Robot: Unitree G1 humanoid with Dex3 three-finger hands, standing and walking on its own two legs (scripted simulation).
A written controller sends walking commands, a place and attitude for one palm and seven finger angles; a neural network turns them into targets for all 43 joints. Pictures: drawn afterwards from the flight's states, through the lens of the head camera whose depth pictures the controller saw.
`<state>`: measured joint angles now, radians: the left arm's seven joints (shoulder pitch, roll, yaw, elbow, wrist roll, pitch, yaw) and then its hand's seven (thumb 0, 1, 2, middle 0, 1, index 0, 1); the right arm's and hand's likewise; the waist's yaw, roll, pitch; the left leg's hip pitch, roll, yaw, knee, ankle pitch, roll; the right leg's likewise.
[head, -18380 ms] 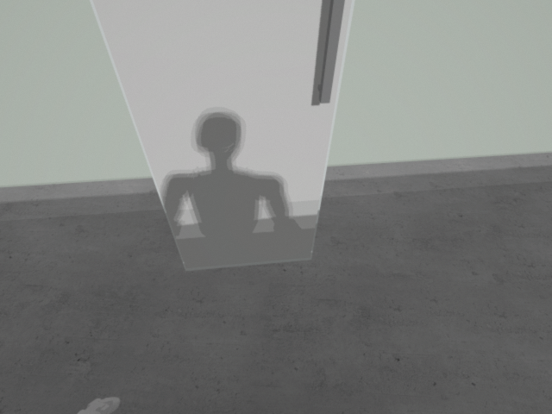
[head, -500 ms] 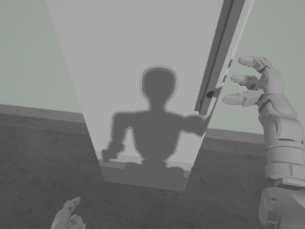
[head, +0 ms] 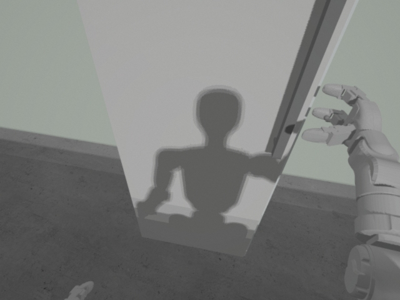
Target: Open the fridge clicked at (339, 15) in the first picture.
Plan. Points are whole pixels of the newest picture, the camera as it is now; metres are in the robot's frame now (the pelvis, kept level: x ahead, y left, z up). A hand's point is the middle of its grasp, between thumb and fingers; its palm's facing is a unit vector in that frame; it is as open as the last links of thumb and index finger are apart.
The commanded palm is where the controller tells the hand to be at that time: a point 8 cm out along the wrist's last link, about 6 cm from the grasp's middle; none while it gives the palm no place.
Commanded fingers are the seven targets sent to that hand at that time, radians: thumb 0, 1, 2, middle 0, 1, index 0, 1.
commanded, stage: feel for the door with the fingertips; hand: right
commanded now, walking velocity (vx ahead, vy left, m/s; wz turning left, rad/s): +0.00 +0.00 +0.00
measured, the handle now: (299, 85) +0.47 -0.14 +0.24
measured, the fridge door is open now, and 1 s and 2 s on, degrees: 0 0 0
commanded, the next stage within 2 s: slide the fingers in behind the handle in 0.80 s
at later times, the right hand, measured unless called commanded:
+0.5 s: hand (310, 121) +0.40 -0.15 +0.21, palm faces +0.11 +0.99 +0.04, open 14.0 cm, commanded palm +0.38 -0.21 +0.21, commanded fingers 0.00 0.50 -0.30 0.30 1.20 0.30 1.20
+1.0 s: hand (314, 111) +0.43 -0.17 +0.21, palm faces +0.14 +0.99 +0.02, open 13.5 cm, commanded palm +0.40 -0.21 +0.21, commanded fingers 0.00 0.50 -0.30 0.30 1.20 0.30 1.20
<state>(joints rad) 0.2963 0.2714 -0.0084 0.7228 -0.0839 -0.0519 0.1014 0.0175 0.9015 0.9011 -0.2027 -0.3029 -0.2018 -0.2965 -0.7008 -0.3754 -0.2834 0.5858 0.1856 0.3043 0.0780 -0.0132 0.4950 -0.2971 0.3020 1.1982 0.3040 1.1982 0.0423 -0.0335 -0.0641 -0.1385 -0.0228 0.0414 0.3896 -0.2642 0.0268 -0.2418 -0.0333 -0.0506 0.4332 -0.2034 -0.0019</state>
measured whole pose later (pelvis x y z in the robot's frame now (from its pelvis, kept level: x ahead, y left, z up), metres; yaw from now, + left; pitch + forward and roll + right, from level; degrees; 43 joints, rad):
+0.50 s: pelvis -0.01 +0.01 +0.00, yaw -1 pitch -1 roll +0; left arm 0.17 0.24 -0.04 0.70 -0.07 -0.04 0.10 0.02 0.90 0.90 -0.20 -0.30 -0.20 -0.30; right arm -0.69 -0.25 -0.20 0.48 0.19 0.35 0.00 -0.01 0.50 -0.30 0.30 1.20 0.30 1.20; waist 0.00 -0.03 -0.05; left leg -0.11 -0.02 0.06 0.41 -0.27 0.03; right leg -0.22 -0.03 -0.03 0.43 -0.19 0.00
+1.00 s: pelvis -0.01 +0.01 +0.00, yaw -1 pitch +1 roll +1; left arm 0.32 0.26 0.00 0.76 -0.06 -0.06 0.09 0.02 0.90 0.90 -0.20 -0.30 -0.20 -0.30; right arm -0.82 -0.33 -0.25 0.71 0.16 0.22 0.01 -0.01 0.49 -0.30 0.35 1.24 0.37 1.25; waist 0.05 -0.03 -0.05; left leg -0.16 -0.03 0.06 0.40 -0.25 0.03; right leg -0.26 -0.04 -0.03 0.43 -0.18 0.00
